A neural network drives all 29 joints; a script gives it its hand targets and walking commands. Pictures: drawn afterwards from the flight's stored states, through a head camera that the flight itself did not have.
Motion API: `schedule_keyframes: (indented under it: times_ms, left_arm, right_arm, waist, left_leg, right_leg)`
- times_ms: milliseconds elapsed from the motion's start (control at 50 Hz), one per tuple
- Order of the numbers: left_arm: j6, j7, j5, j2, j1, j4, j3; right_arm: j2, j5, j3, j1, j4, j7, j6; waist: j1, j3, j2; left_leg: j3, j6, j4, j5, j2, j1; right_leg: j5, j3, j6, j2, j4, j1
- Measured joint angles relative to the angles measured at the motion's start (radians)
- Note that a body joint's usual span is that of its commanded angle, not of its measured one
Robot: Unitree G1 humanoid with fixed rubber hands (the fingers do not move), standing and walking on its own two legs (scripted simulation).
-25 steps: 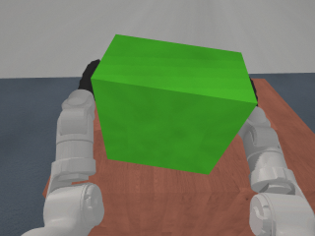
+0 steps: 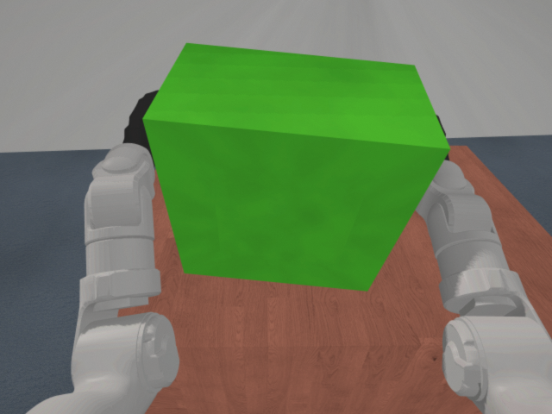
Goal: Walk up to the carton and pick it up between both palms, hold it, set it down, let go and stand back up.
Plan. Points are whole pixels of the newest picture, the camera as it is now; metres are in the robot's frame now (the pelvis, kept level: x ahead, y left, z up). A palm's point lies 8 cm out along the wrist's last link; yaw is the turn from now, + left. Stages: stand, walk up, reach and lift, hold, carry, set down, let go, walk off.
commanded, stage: reach and lift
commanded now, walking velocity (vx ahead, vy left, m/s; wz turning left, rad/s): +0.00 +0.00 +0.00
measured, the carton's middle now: (286, 180) +0.39 -0.01 +0.19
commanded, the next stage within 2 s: hold in 0.98 s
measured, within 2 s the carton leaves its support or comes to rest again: neither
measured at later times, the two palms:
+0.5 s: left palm (122, 128) +0.37 +0.19 +0.29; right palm (432, 123) +0.38 -0.19 +0.29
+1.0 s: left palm (125, 99) +0.37 +0.18 +0.32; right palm (457, 103) +0.37 -0.21 +0.32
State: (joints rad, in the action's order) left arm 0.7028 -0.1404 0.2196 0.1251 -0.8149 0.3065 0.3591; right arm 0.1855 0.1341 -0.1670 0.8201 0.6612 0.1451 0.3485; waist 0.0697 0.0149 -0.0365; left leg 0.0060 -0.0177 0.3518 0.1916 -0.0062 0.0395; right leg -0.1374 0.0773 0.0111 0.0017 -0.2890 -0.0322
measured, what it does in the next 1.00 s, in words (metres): stands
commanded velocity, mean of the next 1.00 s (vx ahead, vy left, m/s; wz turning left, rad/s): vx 0.00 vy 0.00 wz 0.00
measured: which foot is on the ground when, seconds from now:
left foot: down 0.00-1.00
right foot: down 0.00-1.00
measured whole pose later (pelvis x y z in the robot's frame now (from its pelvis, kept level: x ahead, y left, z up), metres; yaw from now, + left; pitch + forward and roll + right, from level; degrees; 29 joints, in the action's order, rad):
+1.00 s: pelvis +0.01 +0.00 +0.00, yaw -1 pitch -6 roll -1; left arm 0.95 -0.16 0.24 0.16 -0.96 0.31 0.41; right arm 0.33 0.31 -0.01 1.07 0.71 0.18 0.67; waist 0.06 0.12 0.02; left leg 0.02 -0.02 0.36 0.21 0.01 0.05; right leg -0.13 0.06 0.02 0.02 -0.25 -0.02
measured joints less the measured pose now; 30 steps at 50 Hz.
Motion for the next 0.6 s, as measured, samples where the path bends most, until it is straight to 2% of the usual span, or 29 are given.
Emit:
schedule_keyframes:
  times_ms: [120, 260, 440, 540, 600]
  left_arm:
    - [0.078, 0.006, 0.011, -0.012, 0.001, -0.058, 0.017]
    - [0.144, -0.005, 0.014, -0.015, -0.018, -0.096, 0.058]
    - [0.162, -0.013, 0.01, 0.032, -0.094, 0.021, 0.069]
    - [0.177, -0.013, 0.003, 0.048, -0.093, -0.01, 0.043]
    - [0.182, -0.013, 0.009, 0.054, -0.116, 0.011, 0.037]
  right_arm:
    - [0.036, 0.058, 0.042, 0.043, 0.0, 0.004, 0.067]
    - [0.063, 0.094, 0.086, 0.095, -0.026, 0.022, 0.154]
    - [0.047, 0.068, 0.053, 0.175, 0.058, 0.026, 0.206]
    - [0.055, 0.097, 0.068, 0.179, 0.051, 0.032, 0.208]
    - [0.062, 0.108, 0.064, 0.197, 0.071, 0.033, 0.22]
  waist:
    - [0.008, 0.008, 0.016]
    - [-0.003, 0.009, 0.029]
    - [-0.024, 0.059, 0.009]
    - [-0.014, 0.079, 0.01]
    - [-0.006, 0.078, 0.013]
  left_leg:
    - [0.008, 0.0, -0.004, 0.007, 0.005, -0.02]
    - [0.015, 0.001, -0.011, 0.002, 0.011, -0.024]
    - [0.008, 0.008, -0.02, -0.007, 0.012, 0.01]
    - [-0.005, 0.013, -0.005, 0.002, 0.016, 0.026]
    - [-0.011, 0.012, 0.002, 0.009, 0.015, 0.021]
  right_leg:
    - [-0.002, -0.008, 0.001, 0.006, 0.006, 0.017]
    - [0.005, -0.015, 0.004, 0.011, 0.012, 0.019]
    - [0.004, -0.008, 0.013, 0.013, 0.007, -0.02]
    - [0.006, 0.004, 0.014, 0.017, 0.02, -0.019]
    - [0.002, 0.01, 0.013, 0.017, 0.022, -0.008]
